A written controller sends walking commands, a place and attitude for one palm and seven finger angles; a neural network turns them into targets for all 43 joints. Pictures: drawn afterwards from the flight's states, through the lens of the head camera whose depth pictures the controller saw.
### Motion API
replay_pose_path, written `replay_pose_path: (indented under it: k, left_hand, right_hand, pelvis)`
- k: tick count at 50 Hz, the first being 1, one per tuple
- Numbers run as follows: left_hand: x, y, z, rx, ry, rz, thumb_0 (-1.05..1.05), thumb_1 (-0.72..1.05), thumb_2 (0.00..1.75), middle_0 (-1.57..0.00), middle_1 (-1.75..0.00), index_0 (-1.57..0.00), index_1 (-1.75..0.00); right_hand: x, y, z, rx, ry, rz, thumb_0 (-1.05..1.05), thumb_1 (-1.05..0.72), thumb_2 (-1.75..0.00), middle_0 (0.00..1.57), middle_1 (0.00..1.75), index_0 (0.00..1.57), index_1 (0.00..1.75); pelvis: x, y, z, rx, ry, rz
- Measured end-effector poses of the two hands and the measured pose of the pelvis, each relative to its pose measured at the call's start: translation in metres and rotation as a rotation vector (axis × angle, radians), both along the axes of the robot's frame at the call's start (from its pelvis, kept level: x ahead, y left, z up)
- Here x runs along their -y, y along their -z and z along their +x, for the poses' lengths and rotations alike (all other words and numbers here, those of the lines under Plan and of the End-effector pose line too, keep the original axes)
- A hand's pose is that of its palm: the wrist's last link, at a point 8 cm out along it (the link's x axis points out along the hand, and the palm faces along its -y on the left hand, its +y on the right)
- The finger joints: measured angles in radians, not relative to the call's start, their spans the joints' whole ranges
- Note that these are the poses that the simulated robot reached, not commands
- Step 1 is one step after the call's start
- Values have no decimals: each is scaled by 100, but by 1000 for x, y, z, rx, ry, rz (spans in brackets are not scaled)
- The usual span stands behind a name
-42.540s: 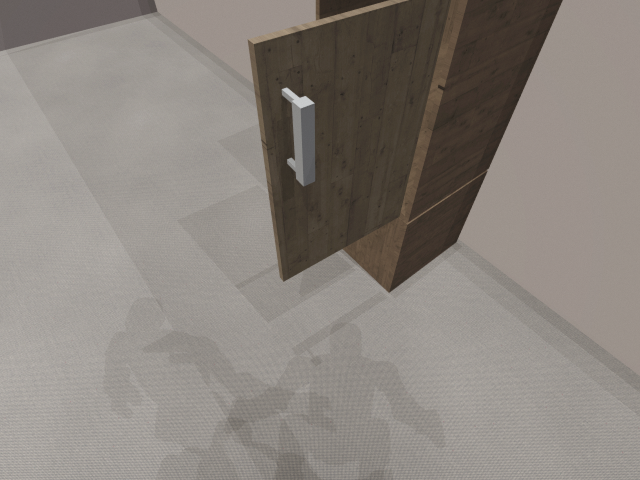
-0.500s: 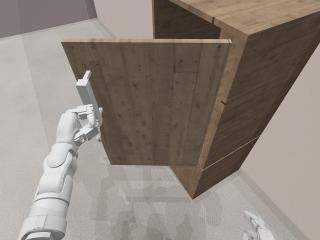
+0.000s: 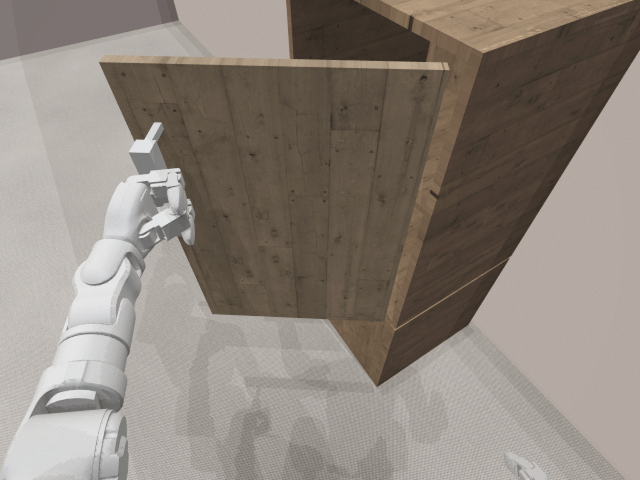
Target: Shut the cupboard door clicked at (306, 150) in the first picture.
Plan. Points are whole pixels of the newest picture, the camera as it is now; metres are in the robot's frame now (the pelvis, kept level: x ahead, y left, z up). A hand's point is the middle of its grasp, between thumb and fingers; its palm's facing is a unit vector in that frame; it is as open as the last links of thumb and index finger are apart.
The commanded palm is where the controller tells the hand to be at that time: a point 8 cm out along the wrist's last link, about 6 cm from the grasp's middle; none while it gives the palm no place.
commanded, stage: push the door shut along its arc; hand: left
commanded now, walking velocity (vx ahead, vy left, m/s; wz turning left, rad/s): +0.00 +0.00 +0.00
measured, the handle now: (167, 181) +0.48 +0.22 +0.11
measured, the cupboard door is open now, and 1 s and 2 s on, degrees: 55 39 26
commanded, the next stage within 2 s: pull the fist back off the door in 1.40 s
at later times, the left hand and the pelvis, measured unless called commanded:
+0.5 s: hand (211, 181) +0.47 +0.16 +0.12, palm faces -0.21 -0.98 -0.02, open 3.1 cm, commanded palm +0.47 +0.21 +0.11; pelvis -0.01 +0.01 -0.01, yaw +0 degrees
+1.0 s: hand (245, 151) +0.54 +0.12 +0.12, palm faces -0.30 -0.95 -0.01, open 3.1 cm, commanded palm +0.53 +0.17 +0.11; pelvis +0.01 +0.02 -0.02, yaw -2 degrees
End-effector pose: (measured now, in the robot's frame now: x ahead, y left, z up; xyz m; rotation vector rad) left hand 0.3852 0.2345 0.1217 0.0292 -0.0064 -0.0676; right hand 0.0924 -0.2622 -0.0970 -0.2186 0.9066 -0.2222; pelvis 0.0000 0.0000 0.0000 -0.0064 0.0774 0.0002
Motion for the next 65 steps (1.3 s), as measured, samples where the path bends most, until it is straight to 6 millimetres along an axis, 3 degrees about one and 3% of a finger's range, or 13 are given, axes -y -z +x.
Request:
replay_pose_path:
  k: [21, 30, 41, 51, 65]
  left_hand:
    - [11, -3, 58, -24, 106, -7, 2, 90, 90, -130, -150, -130, -150]
    - [26, 1, 92, -42, 168, -17, 2, 90, 90, -130, -150, -130, -150]
    - [61, 4, 132, -62, 232, -46, 2, 90, 90, -130, -150, -130, -150]
    - [55, 0, 147, -61, 246, -12, 3, 87, 90, -130, -150, -130, -150]
    - [65, -1, 160, -78, 302, -21, 4, 94, 96, -130, -150, -130, -150]
  right_hand:
    - [1, 10, -53, -134, 67, -32, 0, -90, -90, 21, 30, 21, 30]
    - [0, 16, -89, -243, 113, -54, 0, -90, -90, 21, 30, 21, 30]
    - [-10, 18, -122, -342, 185, -37, 0, -90, -90, 21, 30, 21, 30]
    - [-14, 21, -123, -383, 202, -18, 0, -90, -90, 21, 30, 21, 30]
    - [7, 21, -97, -367, 154, -84, 0, -90, -90, 21, 30, 21, 30]
  pelvis:
    - [-7, 8, -10, -75, 1, -11]
    - [-14, 15, -10, -134, 4, -19]
    - [-19, 18, 2, -190, 29, -20]
    - [-16, 19, 11, -211, 34, -23]
    - [-10, 25, 11, -245, 5, -31]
